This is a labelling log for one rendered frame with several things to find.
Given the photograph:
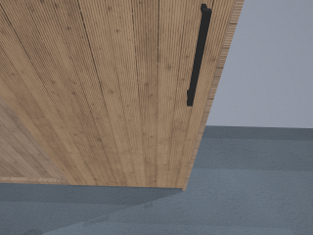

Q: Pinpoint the wardrobe door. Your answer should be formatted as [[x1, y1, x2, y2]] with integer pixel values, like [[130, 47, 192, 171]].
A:
[[0, 0, 235, 188], [0, 94, 66, 179]]

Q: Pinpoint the handle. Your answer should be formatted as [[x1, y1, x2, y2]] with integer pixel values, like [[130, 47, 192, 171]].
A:
[[187, 3, 212, 107]]

